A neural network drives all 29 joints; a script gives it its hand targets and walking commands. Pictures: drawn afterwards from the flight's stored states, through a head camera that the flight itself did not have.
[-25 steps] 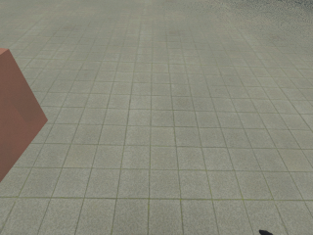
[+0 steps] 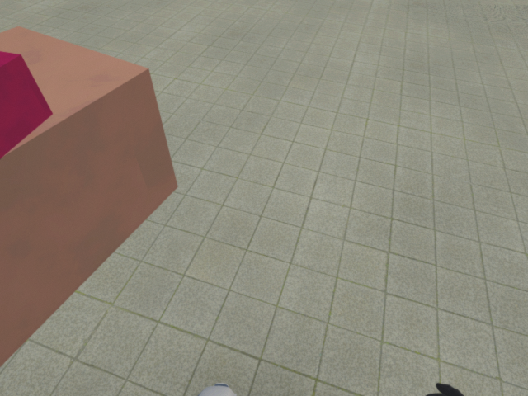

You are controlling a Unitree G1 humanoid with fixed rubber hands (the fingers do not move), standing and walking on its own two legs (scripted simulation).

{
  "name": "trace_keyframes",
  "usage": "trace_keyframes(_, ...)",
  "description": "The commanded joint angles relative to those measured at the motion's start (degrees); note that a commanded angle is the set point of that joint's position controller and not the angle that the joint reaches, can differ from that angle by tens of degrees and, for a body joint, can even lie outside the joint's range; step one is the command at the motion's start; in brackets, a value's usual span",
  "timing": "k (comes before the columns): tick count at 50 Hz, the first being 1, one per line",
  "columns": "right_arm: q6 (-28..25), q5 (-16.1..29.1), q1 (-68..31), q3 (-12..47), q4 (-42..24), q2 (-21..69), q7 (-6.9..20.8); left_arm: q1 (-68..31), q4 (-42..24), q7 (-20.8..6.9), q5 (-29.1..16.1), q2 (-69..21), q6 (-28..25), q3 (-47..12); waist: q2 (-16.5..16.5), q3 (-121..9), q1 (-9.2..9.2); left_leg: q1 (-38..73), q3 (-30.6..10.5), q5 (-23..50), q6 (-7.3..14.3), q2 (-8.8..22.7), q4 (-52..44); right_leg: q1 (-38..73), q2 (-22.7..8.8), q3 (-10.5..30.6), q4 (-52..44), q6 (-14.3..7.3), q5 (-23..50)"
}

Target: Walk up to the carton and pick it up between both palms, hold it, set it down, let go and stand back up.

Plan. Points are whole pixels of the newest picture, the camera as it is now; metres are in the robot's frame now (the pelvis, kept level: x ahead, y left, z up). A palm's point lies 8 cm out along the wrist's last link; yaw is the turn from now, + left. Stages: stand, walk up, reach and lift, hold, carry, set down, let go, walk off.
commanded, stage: walk up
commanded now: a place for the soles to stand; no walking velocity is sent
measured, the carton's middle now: out of the picture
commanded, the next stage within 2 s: none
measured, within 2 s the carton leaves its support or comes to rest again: neither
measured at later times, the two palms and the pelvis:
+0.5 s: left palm out of the picture +0.11 +0.36 -0.07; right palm (383, 284) +0.32 -0.21 -0.07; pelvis +0.16 +0.04 +0.02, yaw +16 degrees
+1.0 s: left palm out of the picture +0.21 +0.45 -0.08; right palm (301, 205) +0.52 -0.08 -0.08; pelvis +0.30 +0.13 +0.01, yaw +30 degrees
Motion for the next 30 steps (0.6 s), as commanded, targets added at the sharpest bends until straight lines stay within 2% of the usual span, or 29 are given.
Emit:
trace_keyframes(1,-2.30,3.32,9.59,-9.17,-2.50,-22.29,-3.59,-12.67,-9.18,-1.19,-1.65,12.91,-2.80,3.52,11.52,-7.38,-4.84,33.84,-48.15,10.72,19.39,13.05,-31.45,-35.54,9.83,14.53,23.09,-4.88,-6.00)
trace_keyframes(2,-2.37,3.33,6.67,-8.84,-3.20,-20.26,-4.44,-11.29,-7.84,-1.21,-1.50,12.57,-3.08,3.18,8.80,-6.49,-3.10,31.48,-40.80,13.95,17.50,10.85,-29.03,-34.04,7.40,15.40,19.29,-5.35,-2.42)
trace_keyframes(3,-2.61,3.10,3.75,-8.50,-3.67,-18.59,-5.03,-10.95,-6.92,-1.11,-0.91,11.41,-3.16,2.51,8.48,-4.64,-2.01,25.44,-35.08,14.27,15.89,9.02,-27.45,-31.87,6.07,15.13,14.68,-5.51,-0.78)
trace_keyframes(4,-2.75,2.36,0.56,-8.62,-3.89,-17.74,-4.81,-9.52,-5.69,-0.98,-0.18,11.85,-3.16,2.76,9.83,-3.60,-0.99,18.71,-32.43,11.07,14.39,7.66,-28.12,-27.33,5.07,15.74,10.42,-5.88,-0.82)
trace_keyframes(5,-2.75,1.65,-0.64,-8.20,-4.26,-17.08,-4.52,-8.94,-4.89,-1.08,-0.58,12.24,-3.03,2.90,11.47,-4.07,-0.55,15.48,-31.89,8.07,14.31,6.75,-28.63,-23.71,6.07,14.52,5.95,-5.80,-2.91)
trace_keyframes(6,-2.64,1.01,-1.55,-8.07,-4.71,-16.72,-4.05,-8.97,-4.08,-1.01,-0.94,12.47,-3.09,3.19,12.30,-3.09,-0.43,11.28,-33.25,2.49,14.66,6.48,-29.90,-20.99,7.05,14.13,2.23,-5.73,-4.30)
trace_keyframes(9,-2.34,-0.59,-5.52,-7.93,-6.11,-15.82,-2.97,-6.14,-1.66,-0.69,-1.51,13.11,-3.66,4.07,13.51,0.44,1.63,-1.21,-37.11,-8.97,14.22,6.75,-31.32,-12.22,8.38,14.27,-7.35,-6.14,0.62)
trace_keyframes(10,-2.20,-0.63,-7.71,-7.68,-6.72,-15.37,-2.75,-3.59,-0.49,-0.48,-1.50,13.49,-3.85,4.44,13.53,0.51,3.28,-6.88,-35.80,-11.95,12.89,5.62,-29.36,-5.63,8.74,14.39,-11.58,-6.52,4.62)
trace_keyframes(11,-2.07,-0.30,-10.65,-7.45,-7.76,-14.58,-2.59,2.08,0.68,-0.17,-1.48,14.20,-4.34,4.92,10.82,-0.60,6.91,-18.72,-31.06,-16.96,9.69,3.53,-24.81,10.22,7.68,15.55,-18.23,-7.36,11.74)
trace_keyframes(12,-2.26,0.07,-11.66,-5.99,-8.27,-10.77,-2.68,7.03,1.27,0.42,-0.77,18.84,-4.82,6.34,-0.37,-3.31,10.73,-27.38,-19.25,-19.19,5.19,-4.55,-12.78,20.75,1.09,23.32,-30.11,-7.27,1.63)
trace_keyframes(13,-2.45,1.13,-5.65,-4.82,-6.35,-7.59,-3.19,5.66,0.98,1.20,0.40,24.86,-5.18,8.16,-15.77,-7.45,8.72,-28.59,-4.89,-10.62,1.32,-9.19,9.24,20.76,-19.93,44.21,-43.76,-8.50,-19.59)
trace_keyframes(14,-2.17,0.22,-2.10,-5.45,-3.82,-13.72,-3.38,-3.91,-1.82,1.20,-0.12,22.17,-5.15,8.17,-4.44,-5.42,4.65,-25.60,-5.78,-6.81,0.05,-1.27,15.54,14.15,-25.37,45.73,-44.37,-10.25,-21.56)
trace_keyframes(15,-2.16,0.29,-1.31,-6.31,-1.68,-15.92,-2.86,-6.72,-3.08,0.83,-0.52,20.20,-5.28,7.07,-0.07,-2.25,2.19,-21.63,-5.22,-2.41,-0.18,1.75,15.48,8.75,-22.19,38.15,-42.11,-10.60,-15.09)
trace_keyframes(16,-2.10,0.71,-1.26,-6.92,-0.93,-16.04,-2.30,-7.24,-3.04,0.58,-0.34,18.43,-5.30,6.60,0.64,-0.43,1.44,-19.16,-4.15,-0.58,-0.45,3.10,14.66,7.03,-18.12,31.45,-40.55,-9.92,-8.14)
trace_keyframes(17,-1.90,0.75,-1.97,-7.31,-0.52,-15.87,-1.98,-6.34,-3.16,0.54,-0.32,17.22,-5.35,6.18,-0.77,-0.62,1.56,-18.29,-2.88,0.26,-0.79,4.09,14.51,8.23,-16.04,27.21,-39.98,-9.63,-3.41)
trace_keyframes(18,-2.04,0.94,-0.48,-7.32,0.33,-15.04,-1.90,-5.15,-3.41,0.38,-0.92,16.07,-5.39,5.86,-3.23,-1.70,1.49,-16.88,-1.26,1.86,-0.73,4.87,12.83,9.87,-13.82,22.11,-38.55,-7.79,5.56)
trace_keyframes(19,-2.11,1.00,-0.67,-7.04,0.17,-14.01,-1.79,-3.63,-3.50,0.05,-1.03,15.54,-5.26,5.80,-6.04,-2.09,2.20,-17.55,0.85,1.81,-0.56,5.23,11.07,12.96,-12.17,17.67,-35.94,-8.45,16.49)
trace_keyframes(20,-2.23,0.97,-2.30,-6.66,-0.79,-13.05,-1.78,-2.32,-3.77,-0.20,-0.91,15.72,-4.94,6.00,-7.04,-1.75,3.05,-18.46,2.47,0.53,-0.55,5.76,9.55,14.77,-11.84,14.97,-33.84,-10.36,25.16)
trace_keyframes(21,-2.46,0.82,-4.37,-6.32,-1.37,-12.43,-1.91,-1.28,-4.01,-0.34,-0.91,15.63,-4.63,6.12,-7.52,-1.49,4.05,-18.75,3.95,-0.26,-0.64,6.48,7.12,15.52,-12.06,13.27,-32.54,-11.14,30.24)
trace_keyframes(23,-2.81,0.85,-6.98,-5.47,-2.25,-10.39,-1.89,-1.09,-4.81,-0.69,-0.88,15.97,-4.07,6.02,-8.73,0.24,4.78,-16.45,6.33,0.62,-0.39,7.34,2.61,12.61,-11.03,7.69,-31.17,-13.12,34.53)
trace_keyframes(25,-3.09,1.27,-7.70,-5.23,-2.29,-9.79,-1.51,-2.48,-5.68,-0.94,-0.89,16.66,-3.77,5.88,-8.63,1.22,4.53,-11.57,8.32,3.05,-0.24,7.46,-2.07,7.65,-10.97,3.76,-29.61,-12.96,32.50)
trace_keyframes(26,-3.18,1.59,-6.71,-5.50,-1.96,-10.07,-1.43,-4.21,-6.31,-1.06,-0.70,17.00,-3.51,5.81,-9.54,1.08,3.73,-8.12,9.53,4.02,-0.09,6.64,-3.87,4.83,-10.99,1.93,-28.57,-12.54,29.63)
trace_keyframes(27,-3.09,1.74,-4.70,-5.83,-1.26,-10.73,-1.35,-5.78,-6.49,-1.20,-0.37,17.65,-3.13,5.94,-10.95,0.17,2.51,-4.41,10.65,3.84,0.28,5.79,-5.29,2.94,-11.50,1.08,-27.12,-12.14,26.55)
trace_keyframes(28,-3.06,1.87,-1.14,-6.09,-0.40,-11.40,-1.57,-7.48,-6.83,-1.21,-0.36,17.68,-2.73,5.81,-10.61,-0.27,0.50,0.55,12.29,3.87,0.98,4.18,-6.73,-0.17,-11.45,-0.13,-23.97,-11.34,24.91)
trace_keyframes(29,-3.02,1.84,3.58,-6.74,0.81,-12.46,-2.03,-9.04,-6.79,-1.12,-0.53,17.51,-2.40,5.62,-8.17,-2.27,-2.57,8.32,13.38,5.00,2.17,1.65,-9.25,-3.89,-10.72,-1.83,-17.38,-10.25,27.01)
trace_keyframes(30,-3.24,1.82,9.81,-7.87,2.26,-14.55,-2.77,-8.50,-6.65,-1.10,-0.54,15.82,-1.97,4.90,-1.51,-5.53,-5.40,15.36,11.32,2.85,3.93,-2.19,-12.18,-5.69,-6.68,-4.17,-3.59,-8.77,30.58)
